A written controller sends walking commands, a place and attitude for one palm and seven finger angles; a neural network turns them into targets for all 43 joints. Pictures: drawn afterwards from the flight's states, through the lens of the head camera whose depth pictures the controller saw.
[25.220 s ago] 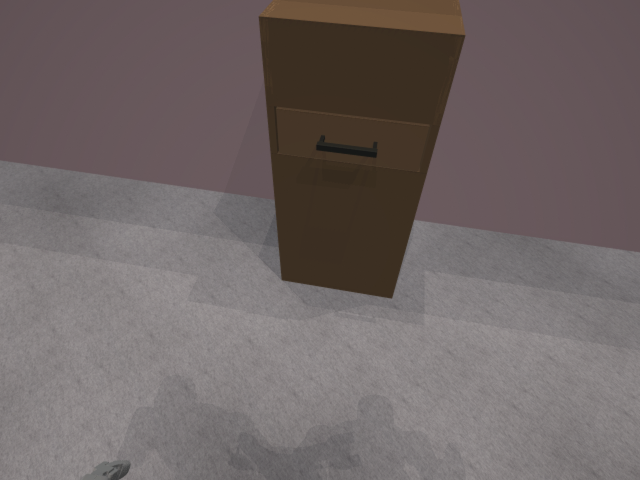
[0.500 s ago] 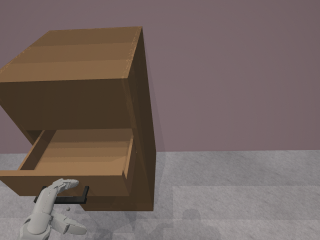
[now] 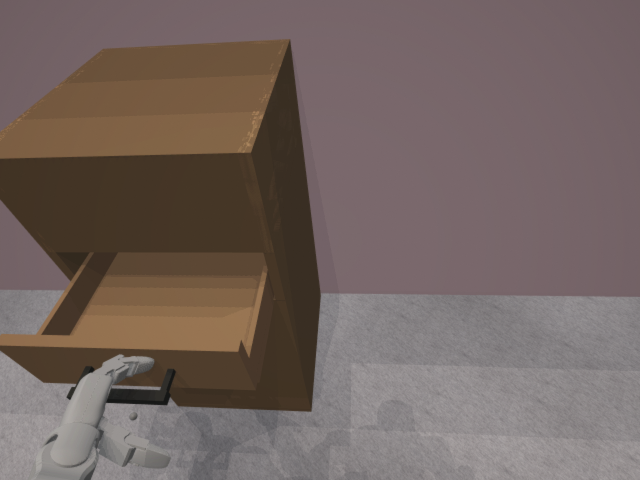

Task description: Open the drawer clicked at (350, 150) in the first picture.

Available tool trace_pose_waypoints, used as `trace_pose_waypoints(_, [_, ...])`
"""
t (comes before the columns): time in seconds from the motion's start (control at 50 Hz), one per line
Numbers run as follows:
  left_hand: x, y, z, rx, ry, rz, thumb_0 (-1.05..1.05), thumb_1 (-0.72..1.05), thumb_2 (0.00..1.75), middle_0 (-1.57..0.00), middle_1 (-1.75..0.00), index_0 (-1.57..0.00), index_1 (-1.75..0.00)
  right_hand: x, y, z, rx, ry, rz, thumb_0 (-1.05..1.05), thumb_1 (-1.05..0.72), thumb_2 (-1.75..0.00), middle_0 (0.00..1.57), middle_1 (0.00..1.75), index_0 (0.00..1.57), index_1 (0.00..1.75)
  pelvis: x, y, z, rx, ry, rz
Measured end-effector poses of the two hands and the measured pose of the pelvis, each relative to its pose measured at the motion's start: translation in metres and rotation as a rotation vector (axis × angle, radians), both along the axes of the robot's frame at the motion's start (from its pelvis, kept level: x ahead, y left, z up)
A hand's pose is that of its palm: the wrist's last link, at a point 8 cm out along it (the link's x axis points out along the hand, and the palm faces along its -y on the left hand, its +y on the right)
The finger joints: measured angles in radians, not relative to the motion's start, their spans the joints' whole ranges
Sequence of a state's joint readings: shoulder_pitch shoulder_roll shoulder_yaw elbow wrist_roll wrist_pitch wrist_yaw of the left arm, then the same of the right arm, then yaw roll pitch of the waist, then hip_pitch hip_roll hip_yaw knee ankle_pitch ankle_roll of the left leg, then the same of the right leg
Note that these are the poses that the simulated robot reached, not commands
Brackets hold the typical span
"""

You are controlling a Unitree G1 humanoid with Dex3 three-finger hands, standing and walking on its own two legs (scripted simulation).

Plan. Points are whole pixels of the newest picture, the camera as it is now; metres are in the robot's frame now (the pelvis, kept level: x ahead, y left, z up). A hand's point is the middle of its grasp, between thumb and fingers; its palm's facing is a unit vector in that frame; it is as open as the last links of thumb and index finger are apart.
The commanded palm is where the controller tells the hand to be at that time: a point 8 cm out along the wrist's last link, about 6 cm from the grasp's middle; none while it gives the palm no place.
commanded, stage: stand and wait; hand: left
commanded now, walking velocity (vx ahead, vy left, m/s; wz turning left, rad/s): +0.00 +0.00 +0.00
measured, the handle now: (123, 384) +0.28 +0.34 -0.10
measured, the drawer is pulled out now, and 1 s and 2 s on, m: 0.19 0.19 0.19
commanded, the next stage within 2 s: none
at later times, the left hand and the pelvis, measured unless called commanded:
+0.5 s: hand (132, 416) +0.22 +0.27 -0.04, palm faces +0.02 -0.84 -0.55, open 14.3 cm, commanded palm none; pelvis +0.01 +0.00 +0.00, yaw +0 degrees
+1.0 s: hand (133, 415) +0.22 +0.27 -0.04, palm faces +0.02 -0.83 -0.56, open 14.3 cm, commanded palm none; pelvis +0.01 -0.01 +0.00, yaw +0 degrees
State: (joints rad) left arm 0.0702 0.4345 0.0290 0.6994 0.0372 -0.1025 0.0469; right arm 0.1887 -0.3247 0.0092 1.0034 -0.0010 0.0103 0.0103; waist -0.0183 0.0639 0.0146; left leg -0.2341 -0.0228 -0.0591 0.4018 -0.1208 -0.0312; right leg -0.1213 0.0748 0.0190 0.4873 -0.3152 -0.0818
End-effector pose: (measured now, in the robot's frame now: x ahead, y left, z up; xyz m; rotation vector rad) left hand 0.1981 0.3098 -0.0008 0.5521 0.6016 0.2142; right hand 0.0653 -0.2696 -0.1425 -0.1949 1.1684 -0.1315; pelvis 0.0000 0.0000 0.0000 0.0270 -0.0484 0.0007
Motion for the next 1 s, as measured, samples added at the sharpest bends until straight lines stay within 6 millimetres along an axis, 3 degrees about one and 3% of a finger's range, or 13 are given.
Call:
trace_pose_waypoints(0.18, [0.000, 0.001, 0.001, -0.004, 0.009, -0.011, -0.01, -0.48, 0.31, 0.00, -0.14, -0.49, -0.51, 0.008, -0.011, 0.007, -0.030, -0.027, 0.001, 0.01, -0.90, -0.90, 0.20, 0.30, 0.20, 0.30, 0.002, 0.002, 0.002, -0.001, -0.002, -0.001])
trace_pose_waypoints(0.64, [0.001, 0.000, 0.001, 0.000, 0.015, -0.007, -0.01, -0.48, 0.31, 0.00, -0.15, -0.49, -0.51, -0.016, -0.011, -0.001, -0.016, 0.060, -0.009, 0.01, -0.90, -0.90, 0.20, 0.30, 0.20, 0.30, 0.006, -0.003, 0.002, 0.000, -0.003, 0.001])
trace_pose_waypoints(1.0, [0.002, 0.000, 0.001, 0.007, 0.015, -0.001, -0.01, -0.48, 0.31, 0.00, -0.16, -0.49, -0.52, -0.006, -0.016, 0.001, -0.022, 0.043, -0.006, 0.01, -0.90, -0.90, 0.20, 0.30, 0.20, 0.30, 0.010, -0.006, 0.002, 0.002, -0.004, 0.001])
